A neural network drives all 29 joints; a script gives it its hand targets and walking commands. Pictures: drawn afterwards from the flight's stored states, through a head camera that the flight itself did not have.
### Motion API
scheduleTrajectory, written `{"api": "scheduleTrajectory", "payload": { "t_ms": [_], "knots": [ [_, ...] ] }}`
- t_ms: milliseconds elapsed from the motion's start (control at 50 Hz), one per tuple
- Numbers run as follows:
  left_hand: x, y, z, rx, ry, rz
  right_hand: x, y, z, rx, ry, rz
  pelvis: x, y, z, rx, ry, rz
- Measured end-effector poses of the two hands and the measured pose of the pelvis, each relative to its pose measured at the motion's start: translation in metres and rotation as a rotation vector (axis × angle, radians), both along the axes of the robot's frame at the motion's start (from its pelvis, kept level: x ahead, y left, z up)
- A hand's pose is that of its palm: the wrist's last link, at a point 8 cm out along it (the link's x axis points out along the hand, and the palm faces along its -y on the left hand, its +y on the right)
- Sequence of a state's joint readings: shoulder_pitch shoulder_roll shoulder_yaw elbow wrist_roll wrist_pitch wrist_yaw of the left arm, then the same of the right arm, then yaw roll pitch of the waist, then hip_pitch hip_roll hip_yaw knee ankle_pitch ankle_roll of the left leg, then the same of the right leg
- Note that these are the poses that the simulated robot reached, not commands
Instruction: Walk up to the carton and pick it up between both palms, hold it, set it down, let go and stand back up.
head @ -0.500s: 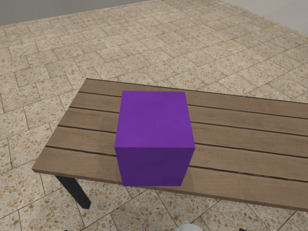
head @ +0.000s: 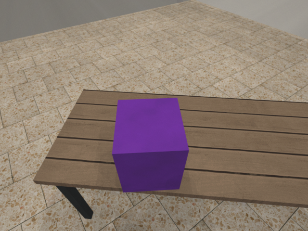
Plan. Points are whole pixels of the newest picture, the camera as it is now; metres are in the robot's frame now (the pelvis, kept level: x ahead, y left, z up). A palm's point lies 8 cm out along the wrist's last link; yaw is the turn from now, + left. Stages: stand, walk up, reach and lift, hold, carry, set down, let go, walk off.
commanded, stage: walk up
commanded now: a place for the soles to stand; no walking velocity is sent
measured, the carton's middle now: (149, 146) +0.42 +0.02 -0.06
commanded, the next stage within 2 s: reach and lift in 1.40 s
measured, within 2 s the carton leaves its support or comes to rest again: neither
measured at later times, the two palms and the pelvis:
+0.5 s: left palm out of the picture +0.08 +0.25 -0.12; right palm out of the picture +0.06 -0.26 -0.13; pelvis +0.01 +0.00 +0.00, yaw -2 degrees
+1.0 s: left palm out of the picture +0.05 +0.26 -0.13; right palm out of the picture +0.00 -0.25 -0.13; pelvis +0.00 +0.02 +0.00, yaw -5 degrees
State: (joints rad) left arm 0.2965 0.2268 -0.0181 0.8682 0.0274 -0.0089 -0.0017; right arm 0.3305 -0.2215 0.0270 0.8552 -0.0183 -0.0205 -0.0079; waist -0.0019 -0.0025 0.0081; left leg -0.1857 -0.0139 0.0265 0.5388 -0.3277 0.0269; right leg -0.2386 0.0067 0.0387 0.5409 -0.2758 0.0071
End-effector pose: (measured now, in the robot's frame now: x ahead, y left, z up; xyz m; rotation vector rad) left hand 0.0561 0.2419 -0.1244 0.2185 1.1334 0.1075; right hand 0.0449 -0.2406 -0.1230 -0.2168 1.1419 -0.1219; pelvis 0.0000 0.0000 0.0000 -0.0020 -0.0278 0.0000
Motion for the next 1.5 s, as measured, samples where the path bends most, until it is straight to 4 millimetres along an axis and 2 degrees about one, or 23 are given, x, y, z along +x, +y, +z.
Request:
{"api": "scheduleTrajectory", "payload": {
  "t_ms": [100,200,320,460,620,840,1100,1420,1460,1500],
  "knots": [
    [-0.002,-0.002,-0.003,0.006,0.038,-0.010,-0.003,-0.012,0.000,-0.021,0.028,-0.011,0.004,-0.003,0.000,0.007,0.004,-0.007],
    [0.003,-0.006,-0.003,0.013,0.047,-0.014,0.005,-0.019,-0.001,-0.030,0.030,-0.012,0.009,-0.006,-0.001,0.009,0.006,-0.013],
    [0.015,-0.008,0.000,0.022,0.019,-0.015,0.014,-0.021,-0.004,-0.031,0.039,-0.006,0.014,-0.007,-0.001,0.006,0.009,-0.016],
    [0.021,0.003,0.005,0.041,0.000,-0.024,0.017,-0.018,-0.004,-0.034,0.045,-0.011,0.012,-0.001,0.001,0.006,0.005,-0.025],
    [0.019,0.015,0.003,0.046,0.006,-0.045,-0.003,-0.013,-0.003,-0.043,0.076,-0.040,0.004,0.007,0.001,0.011,-0.004,-0.044],
    [0.000,0.019,-0.001,0.049,0.072,-0.075,-0.033,-0.007,-0.004,-0.036,0.126,-0.083,-0.002,0.015,0.003,0.017,-0.004,-0.073],
    [-0.002,0.019,-0.002,0.068,0.113,-0.109,-0.043,-0.010,-0.009,-0.035,0.151,-0.115,0.000,0.015,0.001,0.022,0.002,-0.109],
    [0.019,0.016,-0.002,0.082,0.092,-0.149,-0.051,-0.014,-0.013,-0.038,0.158,-0.157,0.004,0.014,-0.002,0.028,0.001,-0.153],
    [0.028,0.019,-0.009,0.080,0.146,-0.103,-0.039,-0.019,-0.017,-0.035,0.126,-0.129,-0.002,0.014,-0.008,0.017,0.031,-0.112],
    [0.053,0.021,-0.015,0.095,0.172,-0.085,-0.013,-0.026,-0.022,-0.027,0.082,-0.086,-0.014,0.012,-0.017,0.012,0.036,-0.085]
  ]
}}
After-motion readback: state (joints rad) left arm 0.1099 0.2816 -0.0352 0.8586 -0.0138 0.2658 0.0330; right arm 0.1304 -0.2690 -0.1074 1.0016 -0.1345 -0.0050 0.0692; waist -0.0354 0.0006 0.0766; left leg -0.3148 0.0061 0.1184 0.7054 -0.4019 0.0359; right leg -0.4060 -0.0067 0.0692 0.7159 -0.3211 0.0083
